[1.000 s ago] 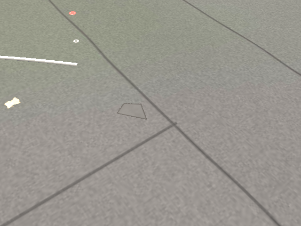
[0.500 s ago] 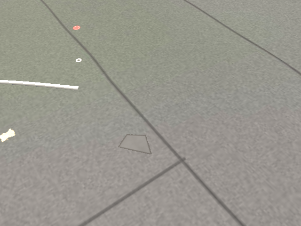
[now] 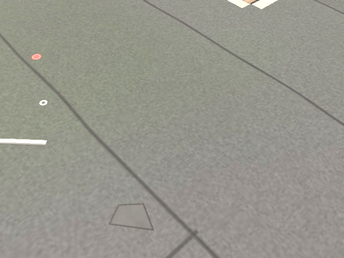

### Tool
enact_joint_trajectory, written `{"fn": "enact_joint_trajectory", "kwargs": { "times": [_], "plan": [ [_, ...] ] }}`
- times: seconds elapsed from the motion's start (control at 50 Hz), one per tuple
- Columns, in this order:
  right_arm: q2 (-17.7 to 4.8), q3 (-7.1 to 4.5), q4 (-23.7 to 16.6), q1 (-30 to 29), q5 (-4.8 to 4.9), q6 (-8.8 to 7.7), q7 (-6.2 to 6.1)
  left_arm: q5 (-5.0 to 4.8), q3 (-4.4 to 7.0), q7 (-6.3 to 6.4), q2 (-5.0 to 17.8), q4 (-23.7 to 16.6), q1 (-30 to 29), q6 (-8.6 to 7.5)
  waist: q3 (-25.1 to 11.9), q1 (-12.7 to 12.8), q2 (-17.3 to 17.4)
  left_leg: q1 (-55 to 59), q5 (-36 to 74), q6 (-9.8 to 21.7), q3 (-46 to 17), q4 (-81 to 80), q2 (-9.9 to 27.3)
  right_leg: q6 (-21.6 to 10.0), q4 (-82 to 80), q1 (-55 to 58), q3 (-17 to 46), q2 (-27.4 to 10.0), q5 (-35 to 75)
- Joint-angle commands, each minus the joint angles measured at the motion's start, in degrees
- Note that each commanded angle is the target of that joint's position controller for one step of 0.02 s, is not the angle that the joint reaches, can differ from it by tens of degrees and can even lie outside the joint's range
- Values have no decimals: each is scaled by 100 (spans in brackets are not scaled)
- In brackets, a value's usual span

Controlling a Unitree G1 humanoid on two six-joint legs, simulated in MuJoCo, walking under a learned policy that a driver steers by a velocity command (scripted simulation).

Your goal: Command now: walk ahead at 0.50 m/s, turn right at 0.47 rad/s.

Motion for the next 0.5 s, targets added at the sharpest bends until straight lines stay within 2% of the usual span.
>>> {"fn": "enact_joint_trajectory", "kwargs": {
  "times": [0.02,0.08,0.14,0.18,0.24,0.28,0.32,0.34,0.36,0.38,0.4,0.42,0.44,0.46,0.48,0.5],
  "plan": [
    [-570,-148,-121,87,-28,-91,-27,-5,124,-12,228,-453,43,77,-159,-29,967,987,283,839,-1360,-1657,1558,17,79,-1090,311,-576,520],
    [-755,-223,12,195,-47,-118,-89,43,137,-13,170,-628,-229,183,23,-3,689,983,849,923,-773,-1820,1589,105,-355,-1422,372,-602,1083],
    [-877,-259,89,283,-49,-70,-148,59,118,-91,127,-768,-610,164,125,-90,629,1156,1080,846,-210,-1870,1503,134,-1232,-1486,254,-562,1850],
    [-970,-281,112,357,-24,-30,-176,73,80,-173,75,-902,-1021,139,232,-231,575,1238,1117,791,103,-1877,1477,109,-1826,-1376,19,-522,2200],
    [-1109,-328,196,614,43,56,-195,79,32,-280,37,-1154,-1595,140,420,-438,511,1647,1130,749,360,-1803,1611,26,-2415,-1420,-262,-469,2150],
    [-1186,-352,212,576,94,162,-209,111,45,-344,87,-1311,-1774,146,521,-410,550,1888,2112,632,576,-1405,1640,-63,-2761,-1302,-481,-339,1856],
    [-1348,-397,174,474,175,266,-252,153,135,-389,260,-1385,-1540,160,221,-193,771,2064,3905,477,724,-638,1637,-218,-2874,-707,-788,-5,1362],
    [-1413,-419,134,389,224,311,-275,146,216,-396,407,-1310,-1113,163,-63,50,862,2073,4654,383,769,4,1575,-334,-2988,-163,-929,237,1223],
    [-1394,-410,82,250,272,347,-280,135,361,-373,655,-1104,-316,156,-469,490,736,1865,4665,206,877,1050,1363,-504,-3492,852,-1001,508,1702],
    [-1236,-354,51,397,191,313,-261,153,537,-243,1075,-948,329,186,-875,775,260,894,3235,-169,923,2541,1041,-737,-3817,2248,-480,347,3032],
    [-394,-118,-161,797,-244,236,-190,174,596,-107,1728,-990,213,239,-1229,90,-1455,-1155,-2662,-526,757,4582,191,-1336,-3249,3790,1501,-1089,6039],
    [-665,-86,-184,1171,-64,114,-118,277,511,-196,1667,-1349,125,150,-2716,173,-1075,-1852,-3355,-599,-641,5782,-263,-2431,-3883,4540,3692,-2057,5266],
    [-1042,-193,-280,471,170,86,-115,253,432,-260,1300,-1414,-6,115,-2414,446,-181,-2105,-2781,-487,-997,5831,6,-2157,-4162,4211,3090,-1749,4878],
    [-975,-166,-419,137,189,89,-158,143,374,-252,1073,-1393,-337,82,-1636,312,-9,-2354,-2199,-402,-892,5406,178,-1866,-4256,3482,2397,-1441,4368],
    [-950,-172,-329,103,76,139,-242,94,322,-221,897,-1426,-646,80,-1177,127,298,-2203,-1809,-416,-915,5026,392,-1624,-4377,2724,2031,-1192,4052],
    [-1038,-212,-348,137,16,221,-292,126,287,-181,794,-1479,-864,103,-980,-55,204,-1865,-1593,-410,-966,4729,476,-1547,-4518,2070,1831,-1057,4001]
  ]
}}
Velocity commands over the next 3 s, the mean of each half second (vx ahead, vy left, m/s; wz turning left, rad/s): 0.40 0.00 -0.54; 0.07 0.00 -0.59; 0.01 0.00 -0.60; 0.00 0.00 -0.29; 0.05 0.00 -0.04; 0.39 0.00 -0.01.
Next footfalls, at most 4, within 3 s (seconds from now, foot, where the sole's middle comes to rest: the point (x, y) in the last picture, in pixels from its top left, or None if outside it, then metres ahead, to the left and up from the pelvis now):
0.38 right None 0.32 -0.18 -0.78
0.92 left None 0.43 0.00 -0.78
1.32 right None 0.24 -0.20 -0.78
1.78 left None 0.42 -0.06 -0.78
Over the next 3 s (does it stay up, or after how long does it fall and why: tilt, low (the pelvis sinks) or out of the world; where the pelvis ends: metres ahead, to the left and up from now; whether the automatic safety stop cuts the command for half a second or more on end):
stays up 0.41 -0.28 -0.01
